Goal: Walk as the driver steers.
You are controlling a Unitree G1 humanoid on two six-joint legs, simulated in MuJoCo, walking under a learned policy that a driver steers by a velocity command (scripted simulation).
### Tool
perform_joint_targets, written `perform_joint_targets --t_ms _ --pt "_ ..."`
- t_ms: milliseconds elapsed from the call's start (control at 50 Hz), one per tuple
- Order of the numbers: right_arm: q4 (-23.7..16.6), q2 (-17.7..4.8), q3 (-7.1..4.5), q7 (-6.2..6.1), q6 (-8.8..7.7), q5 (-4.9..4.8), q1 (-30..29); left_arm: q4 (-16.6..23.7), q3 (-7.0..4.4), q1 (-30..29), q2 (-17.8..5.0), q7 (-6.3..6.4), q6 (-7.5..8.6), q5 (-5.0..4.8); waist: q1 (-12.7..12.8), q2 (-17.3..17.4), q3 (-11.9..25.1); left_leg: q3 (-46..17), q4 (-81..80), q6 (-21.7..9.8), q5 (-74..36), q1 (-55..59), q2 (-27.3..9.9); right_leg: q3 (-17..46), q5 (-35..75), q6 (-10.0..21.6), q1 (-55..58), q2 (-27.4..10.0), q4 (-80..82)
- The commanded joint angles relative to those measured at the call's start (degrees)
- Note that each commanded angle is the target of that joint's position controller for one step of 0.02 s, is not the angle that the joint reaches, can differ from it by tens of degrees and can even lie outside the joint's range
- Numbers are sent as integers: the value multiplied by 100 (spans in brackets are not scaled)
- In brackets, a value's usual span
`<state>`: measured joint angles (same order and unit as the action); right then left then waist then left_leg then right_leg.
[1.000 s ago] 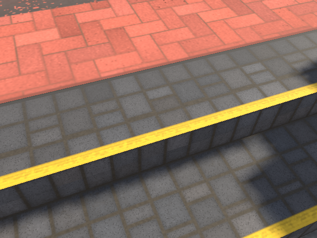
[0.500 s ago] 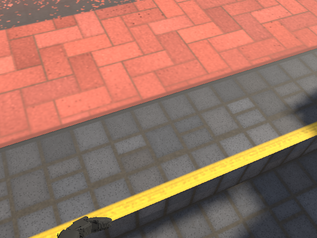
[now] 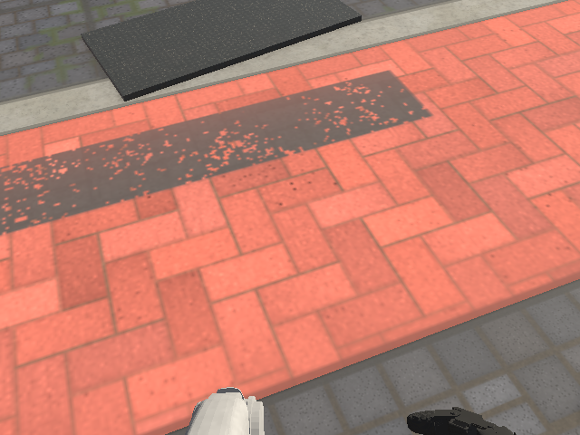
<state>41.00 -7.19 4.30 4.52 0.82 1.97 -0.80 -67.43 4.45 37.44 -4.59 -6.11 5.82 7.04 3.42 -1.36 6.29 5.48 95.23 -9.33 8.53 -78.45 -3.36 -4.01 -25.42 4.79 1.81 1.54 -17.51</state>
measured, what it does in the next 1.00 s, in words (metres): climbs, turning right: left foot 0.18 m higher, then right foot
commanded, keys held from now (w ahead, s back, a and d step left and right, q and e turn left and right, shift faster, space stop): w+e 0.52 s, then e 0.48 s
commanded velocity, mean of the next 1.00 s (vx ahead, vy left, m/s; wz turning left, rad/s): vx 0.36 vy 0.00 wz -0.51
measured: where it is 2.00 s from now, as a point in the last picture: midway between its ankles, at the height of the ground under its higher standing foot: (435, 327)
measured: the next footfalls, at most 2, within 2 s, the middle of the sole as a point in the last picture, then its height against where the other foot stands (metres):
left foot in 0.04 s outside the picture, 0.18 m higher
right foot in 0.54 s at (426, 423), level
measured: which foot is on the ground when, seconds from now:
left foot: up 0.00-0.02, down 0.04-0.54, up 0.56-0.94, down 0.96-1.00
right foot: down 0.00-0.08, up 0.10-0.52, down 0.54-0.96, up 0.98-1.00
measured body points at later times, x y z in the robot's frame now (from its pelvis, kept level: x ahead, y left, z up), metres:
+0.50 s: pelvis +0.34 -0.03 +0.17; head +0.33 -0.05 +0.62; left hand +0.64 +0.11 +0.12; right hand +0.29 -0.26 +0.01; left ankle +0.21 +0.11 -0.55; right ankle +0.46 -0.17 -0.53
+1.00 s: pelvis +0.54 -0.08 +0.18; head +0.57 -0.09 +0.63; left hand +0.76 +0.11 +0.05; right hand +0.57 -0.40 +0.09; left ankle +0.68 -0.03 -0.55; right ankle +0.46 -0.17 -0.54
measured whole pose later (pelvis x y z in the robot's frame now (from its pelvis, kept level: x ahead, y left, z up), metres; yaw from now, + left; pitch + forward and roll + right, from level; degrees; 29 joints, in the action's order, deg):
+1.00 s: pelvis +0.54 -0.08 +0.18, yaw -32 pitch +4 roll -1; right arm 45.8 -13.2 -2.7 -4.1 -3.5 0.4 2.5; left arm -45.5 -5.2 14.4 -15.9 1.7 0.4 -1.3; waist 2.4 -0.8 1.7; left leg -2.9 29.1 0.4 6.8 -27.0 0.2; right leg 11.0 -24.8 1.7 -21.6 7.9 -40.7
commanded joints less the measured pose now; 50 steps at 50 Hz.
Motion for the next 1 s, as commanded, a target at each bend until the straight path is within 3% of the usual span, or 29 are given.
perform_joint_targets --t_ms 20,60,80,100,120,140,160,200,220,260,280,300,360,440,480,520,540,560,580,600,620,640,700,840,860,940,960,980,1000 --pt "-845 -443 -123 121 -12 18 -1552 510 -151 1 -1443 -104 309 -399 -413 -792 -386 918 -1211 339 568 3128 709 771 8649 907 -1814 -1505 798" --pt "-653 -893 -303 78 -111 -69 -792 520 -413 -136 -2159 -110 361 -491 -774 -1006 -94 572 -2514 196 1213 4004 981 615 11045 562 -793 -1609 -316" --pt "-355 -984 -310 8 -156 -190 358 541 -484 122 -2082 -94 407 -179 -929 -639 1062 -475 -1932 -378 -149 6563 491 779 11581 107 -2216 -1589 -1489" --pt "158 -1244 -421 -46 -166 -164 1774 719 -517 -269 -1980 -164 382 -166 -1431 -39 1563 -1982 -3173 -730 405 8333 72 921 9847 -113 -3858 -1097 -2769" --pt "880 -1336 -482 -127 -186 187 3577 796 -390 -842 -1179 -238 269 -164 -1990 1326 1965 -4287 -5063 -1423 323 9349 -1056 1298 2886 -112 -5046 0 -5412" --pt "878 -1477 -518 -181 -282 370 3873 764 -552 -1176 -1321 -259 209 -629 -2016 1055 1217 -5647 -6121 -1478 1721 7639 -1281 1942 2158 -17 -5378 281 -7846" --pt "1069 -1468 -515 -233 -438 209 3267 751 -552 -1232 -1041 -160 242 -581 -1537 723 325 -4999 -6121 -1351 2112 6528 -1323 1981 2442 55 -5732 13 -8568" --pt "1406 -528 -334 -254 -563 -49 2134 1140 -512 -1963 -844 94 243 -271 -794 -363 176 -3344 -6040 -1008 1373 5723 -1344 1587 1988 297 -5717 -240 -8181" --pt "1566 33 -203 -285 -572 -76 1837 1341 -460 -2292 -670 180 156 -234 -511 -365 140 -2889 -6206 -753 1148 5436 -1329 1463 1667 448 -5673 -471 -7973" --pt "1498 346 -152 -455 -622 -62 992 1457 -355 -2426 -306 221 -47 -240 -32 205 -228 -2146 -6950 -539 1005 4772 -1199 1451 649 630 -5720 -572 -8019" --pt "1520 334 -157 -522 -636 70 752 1431 -299 -2418 -250 202 -72 -353 57 450 -267 -1782 -7256 -502 901 4572 -1112 1400 425 731 -5815 -488 -8486" --pt "1517 265 -140 -514 -732 206 625 1713 -352 -2768 -604 211 -15 -373 243 -117 -120 -1129 -7527 -135 993 4298 -957 1187 1025 742 -5283 -720 -7255" --pt "1132 -834 -381 -470 -1027 219 139 1893 -511 -3239 -1163 -54 133 -421 289 389 -309 595 -8292 455 319 3523 -318 496 1770 58 -2463 -820 -4703" --pt "1619 -1324 -570 -410 -1013 216 1821 2135 -494 -4203 -1077 -61 51 -491 -495 248 -615 437 -8000 65 -1701 7211 -1001 358 1850 -21 -4106 -601 -2570" --pt "1663 -1420 -663 -325 -902 181 2073 2167 -564 -4143 -1101 69 13 -522 -439 469 -521 432 -7722 -114 -2953 8108 -1285 215 1970 -29 -3889 -352 -2032" --pt "1511 -1503 -722 -307 -812 191 1921 2098 -777 -3751 -1516 222 91 -534 -183 448 -338 743 -6977 42 -4098 8185 -1183 4 2373 224 -2812 116 -1442" --pt "1468 -1395 -732 -345 -828 251 2070 1991 -973 -3190 -1959 363 189 -522 -74 283 65 830 -6063 365 -3932 7760 -950 280 2998 522 -1656 183 -1563" --pt "1294 -910 -595 -433 -916 246 2774 1953 -1052 -2210 -2236 538 189 -496 -111 -580 1540 750 -4377 974 -2561 6038 -580 1453 5121 1556 1144 -588 -2222" --pt "1123 -745 -462 -304 -940 211 2641 1678 -1075 -1029 -2418 646 101 -431 317 -1127 2414 363 -2872 1440 2040 4623 376 3894 5961 2532 2914 -1783 -1258" --pt "857 -997 -558 -154 -843 -67 1414 1247 -1208 -507 -2415 632 99 -437 857 -439 1356 -593 -1693 1313 2477 3329 560 3968 6257 2028 2754 -1830 -744" --pt "655 -1073 -589 -173 -832 -83 953 1292 -1289 -1047 -2508 658 146 -547 656 -319 603 -995 -1256 1204 2164 2795 274 3440 6325 1733 1921 -1784 -705" --pt "578 -1405 -702 -290 -829 67 894 1407 -1223 -1660 -2172 686 139 -553 310 -161 490 -1162 -1271 1114 1969 3092 19 3037 6270 1659 971 -1686 -664" --pt "470 -801 -626 -504 -788 221 1078 1837 -993 -2921 -1372 529 107 -539 -655 149 385 -1017 -2244 1125 1680 4551 -264 2227 6059 1616 -1432 -1267 -95" --pt "433 -880 -720 -381 -487 60 932 2187 -1156 -2660 -1866 312 293 -545 -557 -151 -126 -549 -4746 1397 111 5607 36 2013 4407 1222 -2607 -787 139" --pt "125 -1139 -817 -754 -482 -396 -77 2263 -1151 -2651 -1992 566 -102 -1010 -250 -319 -533 -714 -5571 1301 345 5005 380 2157 4304 873 -2292 -684 -260" --pt "366 -1361 -908 -878 -534 -318 719 2551 -1114 -2593 -1829 835 -537 -931 -575 -605 160 -901 -7207 1211 -895 6110 456 2614 2721 357 -1861 -417 -1068" --pt "405 -1508 -958 -901 -526 -205 984 2616 -1006 -2526 -1433 845 -550 -892 -595 -258 380 -1275 -7256 995 -1420 6956 -202 2386 1731 79 -2433 -111 -1784" --pt "327 -1672 -968 -960 -443 -92 1085 2604 -884 -2136 -942 837 -552 -778 -406 918 639 -2317 -7096 487 -3094 7877 -1444 1554 -564 -261 -3413 548 -3240" --pt "207 -1746 -977 -948 -367 22 1164 2783 -931 -1521 -1222 816 -496 -801 -133 1964 1042 -3756 -7318 -445 -3232 8172 -2478 1240 -1514 -491 -4085 626 -4313"
Keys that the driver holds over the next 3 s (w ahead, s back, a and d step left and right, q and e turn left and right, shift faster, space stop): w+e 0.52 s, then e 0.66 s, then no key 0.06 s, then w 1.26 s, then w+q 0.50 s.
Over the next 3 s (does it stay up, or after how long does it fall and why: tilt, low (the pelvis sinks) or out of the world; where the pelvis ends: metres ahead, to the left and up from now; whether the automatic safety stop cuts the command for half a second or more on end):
stays up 1.19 -0.57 0.17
